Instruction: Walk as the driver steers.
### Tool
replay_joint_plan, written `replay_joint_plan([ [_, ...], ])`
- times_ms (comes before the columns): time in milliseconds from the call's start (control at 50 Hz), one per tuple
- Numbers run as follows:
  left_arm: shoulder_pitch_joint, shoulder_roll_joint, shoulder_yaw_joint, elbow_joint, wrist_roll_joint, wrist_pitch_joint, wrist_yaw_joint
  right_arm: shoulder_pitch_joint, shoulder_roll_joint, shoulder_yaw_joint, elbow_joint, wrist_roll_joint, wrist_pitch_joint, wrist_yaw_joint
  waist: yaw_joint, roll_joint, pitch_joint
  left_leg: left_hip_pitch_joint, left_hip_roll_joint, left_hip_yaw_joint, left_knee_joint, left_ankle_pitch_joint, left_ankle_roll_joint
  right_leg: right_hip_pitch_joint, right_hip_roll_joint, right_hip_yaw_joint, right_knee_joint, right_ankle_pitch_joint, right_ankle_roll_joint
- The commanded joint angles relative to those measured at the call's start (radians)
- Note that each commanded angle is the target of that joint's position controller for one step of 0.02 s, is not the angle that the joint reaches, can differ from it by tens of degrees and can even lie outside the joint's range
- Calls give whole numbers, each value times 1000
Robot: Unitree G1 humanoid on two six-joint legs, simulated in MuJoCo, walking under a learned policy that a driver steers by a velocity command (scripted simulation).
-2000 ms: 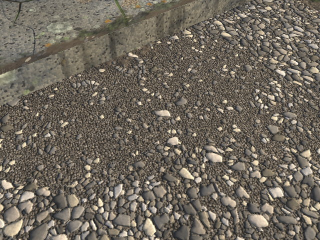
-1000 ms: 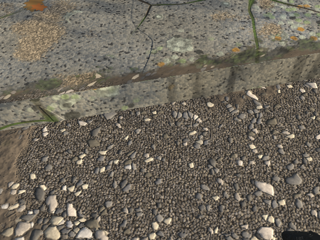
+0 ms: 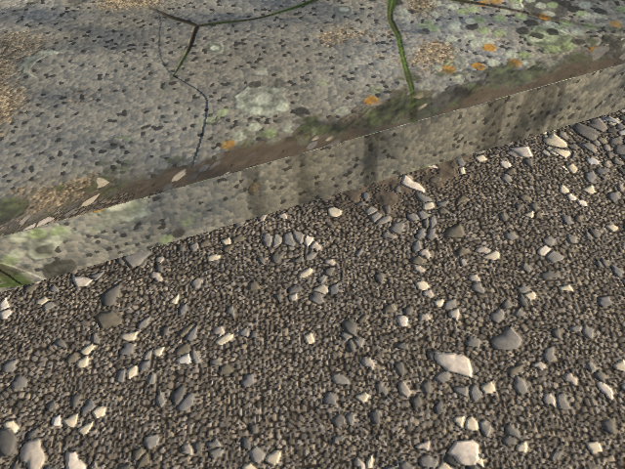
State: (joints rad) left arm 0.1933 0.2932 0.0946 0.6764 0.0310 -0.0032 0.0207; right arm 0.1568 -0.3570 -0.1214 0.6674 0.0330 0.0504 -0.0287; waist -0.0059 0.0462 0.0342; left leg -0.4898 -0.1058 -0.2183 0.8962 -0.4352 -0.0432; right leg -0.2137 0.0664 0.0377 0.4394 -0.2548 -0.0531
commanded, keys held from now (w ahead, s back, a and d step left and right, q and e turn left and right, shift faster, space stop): q+shift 0.26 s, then e+shift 0.74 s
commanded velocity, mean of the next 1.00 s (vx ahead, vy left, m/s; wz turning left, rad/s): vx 0.00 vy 0.00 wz -0.07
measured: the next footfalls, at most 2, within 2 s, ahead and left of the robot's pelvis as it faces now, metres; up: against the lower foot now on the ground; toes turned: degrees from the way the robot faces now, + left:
left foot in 0.40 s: +0.03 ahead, +0.17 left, +0.00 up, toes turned +20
right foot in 0.88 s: +0.06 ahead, -0.08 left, +0.00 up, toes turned -9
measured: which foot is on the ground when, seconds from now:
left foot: up 0.00-0.38, down 0.40-0.88, up 0.90-1.00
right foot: down 0.00-0.40, up 0.42-0.86, down 0.88-1.00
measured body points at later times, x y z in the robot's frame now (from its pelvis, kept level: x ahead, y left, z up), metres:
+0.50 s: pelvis +0.01 +0.05 +0.00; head +0.05 +0.08 +0.44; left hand +0.01 +0.36 -0.13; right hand +0.30 -0.11 -0.08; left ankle -0.01 +0.16 -0.74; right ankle -0.01 -0.10 -0.70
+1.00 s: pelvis +0.02 +0.01 -0.01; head +0.07 -0.03 +0.44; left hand +0.20 +0.29 -0.08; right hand +0.17 -0.30 -0.11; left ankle +0.00 +0.17 -0.65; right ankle +0.02 -0.07 -0.74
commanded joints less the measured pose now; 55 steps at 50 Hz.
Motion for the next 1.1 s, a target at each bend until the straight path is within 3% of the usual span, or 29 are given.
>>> replay_joint_plan([
  [20, -143, 92, 10, -117, -14, -22, 26, 70, -113, -36, -32, -7, -1, 2, -41, -133, -31, -177, 93, 43, 297, 54, -36, 105, -299, 190, -133, 283, -104],
  [60, -89, 98, 7, -108, -10, -15, 37, 27, -86, -20, -64, 0, -2, 12, -5, -153, -25, -215, 125, 119, 320, 97, -63, 133, -278, 89, -124, 436, -125],
  [120, -6, 124, 15, -91, -3, 2, 41, -53, -59, 1, -118, 3, -6, 24, 54, -159, -41, -261, 171, 170, 230, 106, -97, 237, -316, 51, -125, 515, -167],
  [240, -21, 174, 36, -80, -16, 13, 17, -82, -29, 18, -161, -6, 1, 49, 58, -159, -59, -163, 212, 236, 40, 120, -76, 252, -370, -74, -123, 552, -174],
  [280, -17, 183, 41, -68, -29, 10, 5, -97, -15, 22, -169, -11, 7, 53, 60, -157, -64, -70, 191, 262, -47, 93, -52, 210, -368, -104, -101, 588, -167],
  [340, -12, 195, 39, -38, -64, 1, -22, -91, -1, 24, -174, -15, 14, 46, 33, -170, -95, 69, 123, 270, -239, 45, 3, 213, -376, -78, -32, 652, -161],
  [360, -36, 184, 31, -30, -78, -3, -27, -50, 2, 24, -155, -19, 14, 44, -2, -169, -109, 162, 108, 267, -384, 140, 33, 194, -358, -84, 16, 631, -136],
  [380, -25, 137, 8, -7, -83, -10, -31, 12, -14, 21, -127, -29, 9, 38, -40, -130, -135, 353, 111, 243, -587, 364, 70, 108, -320, -113, 78, 588, -81],
  [400, 4, 58, -30, -2, -43, -26, -38, 90, -65, 18, -108, -49, 3, 21, -43, -24, -245, 653, 252, 97, -546, 766, 101, -58, -262, -139, 158, 341, 6],
  [420, 60, -10, -63, -10, 0, -34, -50, 46, -84, 35, -122, -82, -11, 8, 7, 169, -311, 767, 500, -96, -430, 1162, 273, -232, -190, -119, 289, -322, 97],
  [440, 30, 79, -35, 5, -29, -19, -45, 42, -16, 46, -103, -83, -23, 14, -39, 105, -345, 636, 528, -62, -438, 1071, 377, -197, -187, -20, 400, -471, 132],
  [460, -9, 150, -14, -15, -57, -10, -42, -6, -42, 38, -96, -70, -34, 18, -34, 102, -255, 594, 475, 0, -457, 998, 366, -260, -171, -15, 493, -474, 141],
  [500, 15, 191, 14, 7, -61, 13, -16, -57, -108, 11, -82, -46, -39, 7, -22, 105, -146, 510, 431, 81, -506, 844, 311, -360, -150, -15, 642, -385, 152],
  [560, 104, 151, 21, 27, -65, 59, 11, -134, -44, 26, -81, -57, -42, -8, 32, 100, -92, 342, 416, 212, -579, 692, 285, -314, -136, -32, 781, -242, 180],
  [600, 81, 120, 18, 1, -62, 74, 21, -151, -4, 35, -73, -63, -43, -17, 29, 104, -64, 322, 407, 265, -611, 549, 270, -337, -154, -44, 747, -166, 186],
  [640, 41, 93, 11, -38, -53, 76, 15, -140, -3, 32, -58, -64, -42, -24, 16, 87, -60, 352, 417, 291, -616, 478, 268, -348, -178, -50, 650, -119, 182],
  [700, 2, 62, -3, -91, -46, 72, -14, -130, -47, 13, -45, -58, -39, -20, 0, 76, -74, 382, 455, 323, -606, 490, 274, -306, -200, -77, 505, -120, 154],
  [780, 15, 90, 11, -133, -51, 89, -37, -133, -96, -10, -38, -33, -46, 9, 15, 78, -88, 399, 502, 351, -559, 555, 247, -234, -190, -121, 389, -149, 102],
  [840, 54, 95, 27, -144, -56, 103, -41, -144, -98, -17, -27, -7, -43, 25, 54, 63, -100, 390, 493, 405, -443, 531, 171, -123, -152, -165, 218, -83, 44],
  [860, 99, 117, 41, -133, -51, 99, -32, -109, -77, -16, -5, 1, -38, 30, 74, 10, -106, 342, 445, 449, -332, 471, 118, -25, -121, -154, 110, 27, 8],
  [880, 176, 220, 79, -123, -49, 87, -11, -72, -45, -10, 2, -15, -37, 35, 93, -195, -109, 169, 335, 512, -70, 285, 36, 145, -184, 22, 3, 440, -65],
  [900, 175, 355, 101, -149, -32, 70, -5, -164, 2, 10, -87, -58, -46, 25, 74, -454, -101, -205, 142, 449, 240, -263, -60, 273, -409, 471, -42, 707, -271],
  [920, 184, 308, 85, -158, -8, 30, -24, -220, -36, 2, -96, -55, -47, 16, 116, -282, -220, -241, 119, 213, 397, -307, -54, 260, -463, 545, -93, 570, -353],
  [940, 150, 279, 71, -149, -15, 4, -28, -233, -47, 0, -101, -32, -50, 12, 91, -214, -179, -275, 131, 166, 415, -219, -27, 237, -429, 463, -111, 447, -314],
  [960, 102, 258, 66, -145, -38, -3, -19, -220, -39, 0, -89, -28, -57, 4, 56, -151, -129, -288, 146, 143, 370, -111, -5, 207, -372, 396, -112, 354, -253],
  [980, 37, 224, 53, -156, -57, 3, -7, -199, -62, -7, -79, -41, -60, -4, 23, -122, -100, -289, 158, 128, 316, -21, 2, 176, -340, 354, -101, 338, -208],
  [1000, -11, 201, 41, -173, -59, 11, 5, -174, -73, -12, -67, -48, -62, -5, -5, -131, -107, -231, 150, 127, 294, 38, 1, 127, -307, 314, -99, 369, -184],
  [1040, -26, 198, 36, -189, -44, 17, 18, -134, -52, -6, -45, -48, -64, 3, -16, -131, -145, -170, 112, 132, 260, 111, -15, 111, -272, 286, -86, 437, -176],
  [1100, 5, 217, 42, -183, -50, 22, 25, -142, -21, 9, -39, -39, -63, 4, -1, -134, -143, -150, 72, 120, 107, 142, -42, 114, -238, 310, -71, 391, -169],
])
Over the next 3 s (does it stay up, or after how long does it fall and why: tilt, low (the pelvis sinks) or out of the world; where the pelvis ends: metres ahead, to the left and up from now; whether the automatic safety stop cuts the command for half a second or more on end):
stays up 1.25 0.19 0.05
